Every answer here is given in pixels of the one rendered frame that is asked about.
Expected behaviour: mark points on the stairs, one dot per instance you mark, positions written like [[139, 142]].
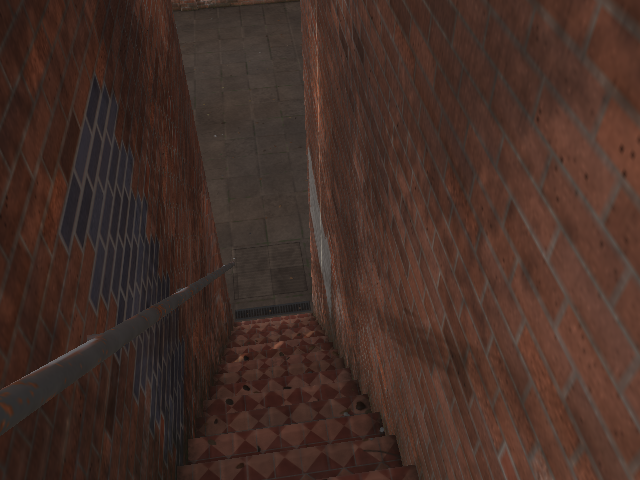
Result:
[[284, 407]]

